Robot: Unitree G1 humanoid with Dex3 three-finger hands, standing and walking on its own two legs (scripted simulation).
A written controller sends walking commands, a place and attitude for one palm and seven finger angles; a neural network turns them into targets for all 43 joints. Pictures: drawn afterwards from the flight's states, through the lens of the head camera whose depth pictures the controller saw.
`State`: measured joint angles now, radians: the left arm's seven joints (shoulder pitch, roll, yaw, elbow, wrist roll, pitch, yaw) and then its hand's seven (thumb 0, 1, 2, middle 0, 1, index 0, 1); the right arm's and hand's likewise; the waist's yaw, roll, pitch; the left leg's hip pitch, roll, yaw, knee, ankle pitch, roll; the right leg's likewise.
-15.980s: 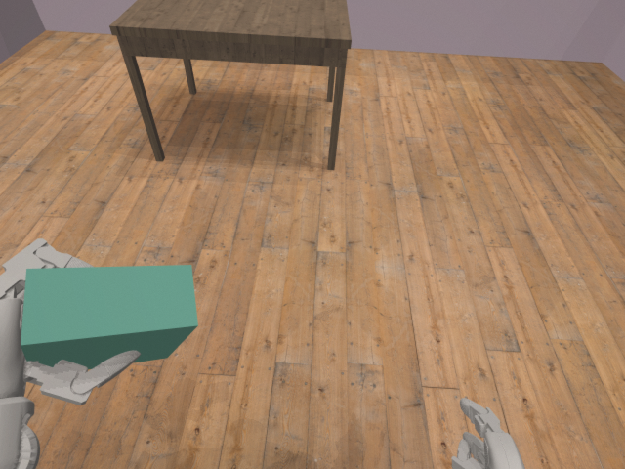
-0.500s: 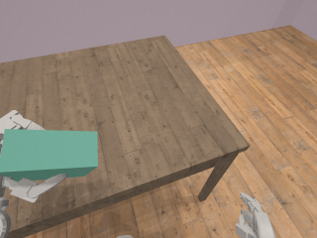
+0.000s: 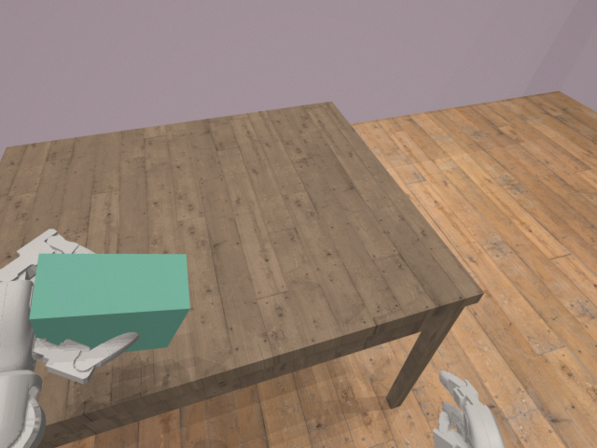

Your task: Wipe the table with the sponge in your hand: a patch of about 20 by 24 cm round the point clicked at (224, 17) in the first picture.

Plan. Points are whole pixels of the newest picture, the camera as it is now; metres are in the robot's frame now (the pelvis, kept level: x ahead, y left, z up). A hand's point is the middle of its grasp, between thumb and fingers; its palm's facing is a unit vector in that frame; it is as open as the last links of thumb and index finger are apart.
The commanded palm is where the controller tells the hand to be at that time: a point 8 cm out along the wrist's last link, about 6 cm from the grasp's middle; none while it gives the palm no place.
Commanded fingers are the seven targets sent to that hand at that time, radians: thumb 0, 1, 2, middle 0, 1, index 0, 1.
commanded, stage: come to a stop and stand still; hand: left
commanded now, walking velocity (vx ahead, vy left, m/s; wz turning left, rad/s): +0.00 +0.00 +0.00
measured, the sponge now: (136, 307) +0.23 +0.20 +0.13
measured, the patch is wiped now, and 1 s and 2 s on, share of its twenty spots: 0.00 0.00 0.00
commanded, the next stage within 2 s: look again from close up in 0.70 s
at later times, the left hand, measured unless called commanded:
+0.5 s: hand (78, 264) +0.26 +0.27 +0.16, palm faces +0.34 -0.87 -0.36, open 10.1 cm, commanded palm +0.20 +0.31 +0.18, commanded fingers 0.00 0.10 1.30 -1.20 -1.60 -1.20 -1.60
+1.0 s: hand (57, 226) +0.28 +0.29 +0.19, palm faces +0.42 -0.82 -0.38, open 10.1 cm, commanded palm +0.19 +0.31 +0.18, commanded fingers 0.00 0.10 1.30 -1.20 -1.60 -1.20 -1.60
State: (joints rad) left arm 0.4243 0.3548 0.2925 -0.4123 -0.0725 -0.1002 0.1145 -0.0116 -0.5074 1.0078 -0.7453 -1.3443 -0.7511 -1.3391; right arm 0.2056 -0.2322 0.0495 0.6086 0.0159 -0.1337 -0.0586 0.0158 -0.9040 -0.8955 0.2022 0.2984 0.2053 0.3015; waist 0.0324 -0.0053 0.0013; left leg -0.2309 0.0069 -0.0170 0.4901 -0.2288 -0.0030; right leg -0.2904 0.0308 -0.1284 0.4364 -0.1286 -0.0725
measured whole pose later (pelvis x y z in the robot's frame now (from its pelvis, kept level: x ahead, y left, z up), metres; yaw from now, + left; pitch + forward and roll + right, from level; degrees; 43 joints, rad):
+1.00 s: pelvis +0.02 +0.03 +0.00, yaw -2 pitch +0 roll +0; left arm 0.22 0.41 0.43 -0.32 -0.07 -0.22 0.08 -0.01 -0.51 1.01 -0.75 -1.34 -0.75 -1.34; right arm 0.22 -0.23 0.02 0.58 0.03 -0.15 0.02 0.01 -0.90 -0.90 0.20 0.30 0.21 0.30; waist 0.04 0.02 0.07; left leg -0.21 -0.01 0.04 0.45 -0.24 0.02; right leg -0.27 0.02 -0.08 0.39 -0.11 -0.04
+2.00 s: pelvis +0.03 +0.06 +0.00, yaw -2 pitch -2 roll +0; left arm 0.42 0.35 0.32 -0.37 -0.05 -0.27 0.06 -0.01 -0.51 1.01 -0.75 -1.34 -0.75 -1.33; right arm 0.25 -0.21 0.01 0.58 0.02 -0.16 0.01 0.02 -0.90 -0.90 0.20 0.30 0.21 0.30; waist 0.00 0.02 0.05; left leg -0.18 -0.06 0.05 0.47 -0.27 0.06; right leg -0.27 -0.03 -0.06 0.47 -0.16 0.00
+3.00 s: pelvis +0.04 +0.06 +0.01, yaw -1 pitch -1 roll -1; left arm 0.38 0.36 0.34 -0.45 -0.05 -0.21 0.07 -0.01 -0.51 1.01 -0.75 -1.33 -0.75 -1.33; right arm 0.20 -0.18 0.03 0.57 0.01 -0.16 -0.03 0.02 -0.90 -0.90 0.20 0.30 0.21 0.30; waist 0.04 -0.07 0.08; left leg -0.16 -0.05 0.03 0.43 -0.25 0.06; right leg -0.23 -0.02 -0.07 0.38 -0.13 0.00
